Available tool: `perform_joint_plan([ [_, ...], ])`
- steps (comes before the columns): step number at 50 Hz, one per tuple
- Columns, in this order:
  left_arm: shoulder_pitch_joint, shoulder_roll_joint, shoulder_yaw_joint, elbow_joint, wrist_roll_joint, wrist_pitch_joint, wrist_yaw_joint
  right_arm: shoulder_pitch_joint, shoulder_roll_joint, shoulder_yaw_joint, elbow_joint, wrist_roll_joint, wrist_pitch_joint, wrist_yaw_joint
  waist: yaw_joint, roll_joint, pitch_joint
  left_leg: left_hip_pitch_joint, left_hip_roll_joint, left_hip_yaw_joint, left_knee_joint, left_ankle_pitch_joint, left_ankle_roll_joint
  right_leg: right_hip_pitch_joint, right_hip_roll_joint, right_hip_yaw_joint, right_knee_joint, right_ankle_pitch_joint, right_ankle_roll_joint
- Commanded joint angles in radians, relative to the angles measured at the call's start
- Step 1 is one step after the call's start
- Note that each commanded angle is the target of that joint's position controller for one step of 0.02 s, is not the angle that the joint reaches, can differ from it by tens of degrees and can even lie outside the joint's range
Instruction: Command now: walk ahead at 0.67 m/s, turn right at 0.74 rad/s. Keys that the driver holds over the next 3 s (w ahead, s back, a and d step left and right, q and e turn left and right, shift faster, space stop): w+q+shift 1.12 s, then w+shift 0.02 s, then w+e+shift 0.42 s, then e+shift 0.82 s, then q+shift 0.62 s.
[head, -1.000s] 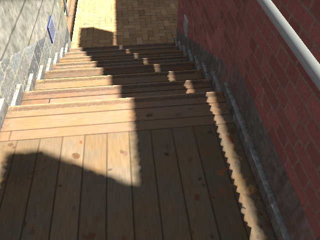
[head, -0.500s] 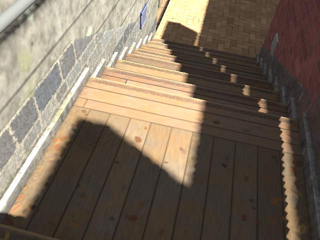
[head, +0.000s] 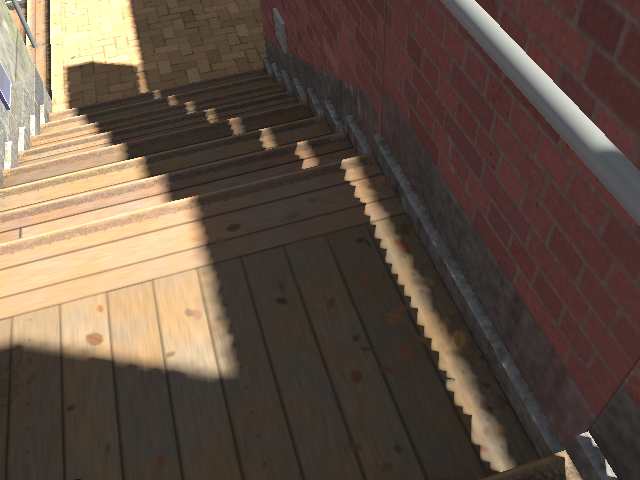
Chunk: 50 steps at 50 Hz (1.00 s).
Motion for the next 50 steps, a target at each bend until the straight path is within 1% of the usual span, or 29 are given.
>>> perform_joint_plan([
  [1, 0.451, 0.117, 0.045, 0.100, 0.017, -0.024, 0.024, -0.198, -0.115, -0.018, -0.082, 0.005, -0.037, 0.006, 0.296, -0.111, -0.137, -0.415, 0.143, -0.024, 0.413, 0.728, 0.049, 0.604, 0.033, 0.066, -0.130, 0.015, -0.098],
  [2, 0.452, 0.222, 0.049, 0.094, -0.001, -0.049, 0.041, -0.159, 0.010, 0.020, -0.125, -0.026, -0.029, 0.021, 0.228, -0.440, -0.115, -0.837, -0.076, -0.011, 0.732, -0.097, -0.022, 0.748, -0.248, 0.626, -0.342, -0.111, -0.192],
  [3, 0.391, 0.169, 0.037, 0.074, -0.030, -0.054, 0.045, -0.260, -0.057, 0.013, -0.145, -0.049, -0.018, 0.010, 0.240, -0.223, -0.018, -0.931, -0.006, -0.166, 0.708, -0.029, -0.027, 0.624, -0.317, 0.664, -0.380, -0.026, -0.228],
  [6, 0.252, 0.128, 0.026, 0.063, 0.015, -0.072, 0.049, -0.188, -0.088, 0.000, -0.093, -0.021, 0.003, 0.022, 0.123, -0.061, 0.118, -0.769, 0.072, -0.200, 0.547, 0.129, -0.035, 0.364, -0.260, 0.420, -0.379, 0.234, -0.131],
  [8, 0.281, 0.163, 0.042, 0.085, 0.051, -0.119, 0.051, -0.083, -0.107, -0.016, -0.021, 0.004, 0.000, 0.047, 0.099, -0.097, 0.065, -0.605, 0.004, -0.286, 0.456, 0.332, -0.005, 0.278, -0.178, 0.241, -0.362, 0.413, -0.048],
  [12, 0.258, 0.068, 0.012, 0.144, -0.005, -0.167, 0.090, -0.210, -0.023, -0.011, -0.028, 0.002, 0.004, 0.084, 0.086, -0.101, 0.092, -0.381, -0.056, -0.209, 0.149, 0.843, 0.017, 0.045, -0.086, 0.047, -0.315, 0.219, 0.017],
  [16, 0.346, 0.045, 0.007, 0.196, 0.025, -0.170, 0.103, -0.254, 0.031, 0.000, 0.007, 0.000, 0.030, 0.087, 0.116, -0.115, 0.131, -0.280, -0.058, -0.138, 0.233, 1.044, 0.081, -0.029, -0.136, 0.042, -0.229, 0.196, 0.050],
  [20, 0.421, 0.057, 0.007, 0.222, 0.032, -0.169, 0.119, -0.263, -0.002, 0.001, 0.001, -0.026, 0.021, 0.061, 0.139, -0.039, 0.208, -0.401, -0.121, 0.028, 0.078, 0.723, 0.131, 0.213, -0.099, -0.048, 0.034, 0.760, 0.084],
  [21, 0.427, 0.088, 0.010, 0.228, 0.027, -0.159, 0.123, -0.216, -0.003, -0.003, 0.009, -0.027, 0.018, 0.052, 0.113, -0.066, 0.163, -0.227, -0.151, 0.105, 0.083, 0.610, 0.127, 0.153, -0.112, -0.057, 0.169, 0.949, 0.081],
  [22, 0.352, 0.101, 0.008, 0.232, 0.036, -0.146, 0.131, 0.020, -0.034, -0.021, 0.081, -0.037, 0.027, 0.051, -0.032, -0.139, 0.047, 0.072, -0.131, 0.065, 0.223, 0.548, 0.165, 0.011, -0.171, -0.052, 0.443, 1.246, 0.094],
  [23, 0.239, 0.138, 0.024, 0.193, 0.037, -0.139, 0.122, 0.223, -0.100, -0.058, 0.117, 0.001, 0.052, 0.037, -0.189, 0.039, -0.056, 0.307, -0.111, 0.019, 0.032, 0.475, 0.228, -0.127, -0.081, -0.099, 0.893, 1.103, 0.128],
  [24, 0.114, 0.078, 0.017, 0.167, 0.039, -0.133, 0.122, 0.283, -0.104, -0.056, 0.154, -0.007, 0.053, 0.035, -0.267, 0.253, 0.050, 0.376, 0.005, -0.162, -0.280, 0.612, 0.331, -0.369, 0.058, -0.115, 1.423, 0.061, 0.148],
  [25, 0.054, 0.021, -0.001, 0.084, 0.047, -0.146, 0.131, 0.233, -0.162, -0.054, 0.154, 0.012, 0.027, 0.029, -0.147, 0.158, 0.037, 0.462, 0.116, -0.299, 0.042, 1.066, 0.312, -0.605, 0.043, -0.006, 1.459, -0.259, 0.129],
  [27, 0.235, 0.088, -0.008, 0.023, 0.060, -0.166, 0.103, 0.203, -0.125, -0.037, 0.120, 0.012, 0.005, 0.019, -0.016, -0.161, -0.154, 0.664, 0.312, -0.750, 0.010, 0.643, 0.501, -0.826, -0.058, 0.241, 1.080, -0.240, 0.138],
  [28, 0.199, 0.109, 0.002, 0.029, 0.063, -0.174, 0.096, 0.066, -0.130, -0.038, 0.097, 0.003, -0.009, -0.009, 0.059, -0.120, -0.008, 0.428, 0.393, -0.866, -0.121, 0.325, 0.487, -0.868, -0.104, 0.307, 0.853, -0.156, 0.127],
  [29, 0.116, 0.142, 0.016, 0.042, 0.067, -0.159, 0.080, -0.112, -0.087, -0.018, 0.051, 0.007, -0.028, -0.025, 0.134, -0.219, 0.136, 0.039, 0.271, -0.771, -0.282, 0.132, 0.406, -0.620, -0.158, 0.279, 0.495, -0.002, 0.168],
  [30, 0.135, 0.149, 0.027, 0.078, 0.077, -0.148, 0.077, -0.193, -0.109, -0.007, 0.008, -0.012, -0.042, -0.019, 0.154, -0.098, 0.181, -0.235, 0.228, -0.779, -0.248, 0.195, 0.411, -0.360, -0.164, 0.263, 0.296, 0.031, 0.183],
  [32, 0.164, 0.116, 0.020, 0.130, 0.070, -0.130, 0.060, -0.102, -0.169, -0.034, 0.043, -0.037, -0.078, 0.001, 0.139, -0.121, 0.116, -0.407, 0.167, -0.673, -0.161, 0.439, 0.364, -0.045, -0.092, 0.111, 0.347, 0.252, 0.181],
  [34, -0.003, 0.059, 0.006, 0.071, 0.027, -0.171, 0.041, -0.060, -0.039, -0.009, 0.075, 0.009, -0.100, -0.003, 0.081, -0.110, 0.137, -0.366, -0.004, -0.524, -0.054, 0.145, 0.260, -0.124, -0.130, 0.171, -0.028, 0.779, 0.152],
  [35, 0.002, 0.032, 0.002, 0.095, 0.015, -0.185, 0.028, -0.078, -0.004, 0.006, 0.069, -0.004, -0.102, 0.002, 0.066, -0.065, 0.129, -0.401, -0.035, -0.492, -0.021, 0.109, 0.230, -0.013, -0.109, 0.134, -0.131, 0.809, 0.154],
  [36, -0.003, 0.017, 0.000, 0.092, 0.019, -0.181, 0.017, -0.038, -0.018, 0.004, 0.069, -0.002, -0.082, 0.016, 0.021, -0.005, 0.103, -0.388, -0.057, -0.480, 0.020, 0.170, 0.227, 0.045, -0.063, 0.099, -0.156, 0.751, 0.142],
  [38, -0.034, 0.021, 0.011, 0.090, -0.037, -0.160, 0.032, 0.028, -0.023, 0.010, 0.085, -0.006, -0.050, 0.009, 0.003, 0.097, 0.094, -0.321, -0.027, -0.528, 0.101, 0.237, 0.206, 0.076, -0.046, 0.131, -0.182, 0.639, 0.153],
  [40, 0.105, 0.069, 0.029, 0.142, -0.041, -0.173, 0.052, 0.045, -0.036, 0.020, 0.110, -0.045, -0.040, -0.001, 0.065, -0.007, 0.091, -0.171, -0.054, -0.529, 0.327, 0.285, 0.205, 0.128, -0.066, 0.150, -0.329, 0.639, 0.159],
  [42, 0.391, 0.157, 0.063, 0.219, -0.024, -0.179, 0.065, 0.000, -0.085, -0.006, 0.127, -0.018, -0.033, 0.002, 0.220, 0.017, -0.025, -0.204, -0.104, -0.493, 0.724, 0.319, 0.180, 0.398, -0.106, 0.172, -0.408, 0.734, 0.165],
  [44, 0.641, 0.216, 0.078, 0.284, 0.067, -0.161, 0.055, -0.059, 0.079, 0.026, 0.049, 0.018, -0.045, -0.016, 0.274, -0.189, -0.099, -0.713, -0.151, -0.419, 1.331, -0.295, 0.148, 0.811, -0.239, 0.217, 0.005, 0.710, 0.225],
  [45, 0.599, 0.188, 0.061, 0.269, 0.072, -0.149, 0.037, 0.070, 0.131, 0.042, -0.001, 0.028, -0.051, -0.039, 0.155, -0.423, -0.165, -0.857, -0.074, -0.327, 1.521, -0.260, 0.142, 0.793, -0.390, 0.381, 0.040, 0.829, 0.268],
  [46, 0.554, 0.267, 0.102, 0.267, 0.058, -0.158, 0.056, 0.026, 0.130, 0.052, -0.047, 0.017, -0.051, -0.026, 0.144, -0.600, -0.315, -1.059, -0.063, -0.239, 1.573, -0.118, 0.156, 0.847, -0.548, 0.870, -0.315, -0.122, 0.055],
  [47, 0.421, 0.117, 0.064, 0.223, 0.023, -0.159, 0.060, -0.155, 0.063, 0.041, -0.042, -0.044, -0.019, -0.013, 0.171, -0.252, -0.103, -1.033, 0.046, -0.222, 1.436, 0.013, 0.153, 0.546, -0.468, 0.788, -0.462, -0.592, 0.008],
  [50, 0.329, -0.012, 0.012, 0.263, 0.038, -0.193, 0.092, -0.370, 0.098, 0.031, -0.090, -0.030, 0.038, 0.073, 0.116, -0.093, 0.157, -0.899, 0.101, -0.305, 1.165, 0.244, 0.103, 0.122, -0.361, 0.428, -0.381, -0.031, 0.033],
])
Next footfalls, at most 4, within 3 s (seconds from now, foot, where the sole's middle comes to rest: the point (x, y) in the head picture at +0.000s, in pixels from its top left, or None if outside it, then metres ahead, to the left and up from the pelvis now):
0.02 right None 0.02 -0.10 -0.76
0.48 left None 0.33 -0.03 -0.91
0.86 right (391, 395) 0.80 -0.18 -1.06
1.30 left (251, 349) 0.99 0.20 -1.06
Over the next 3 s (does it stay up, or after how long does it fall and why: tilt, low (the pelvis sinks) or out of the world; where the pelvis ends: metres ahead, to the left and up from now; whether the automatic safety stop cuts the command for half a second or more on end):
stays up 1.33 0.48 -0.29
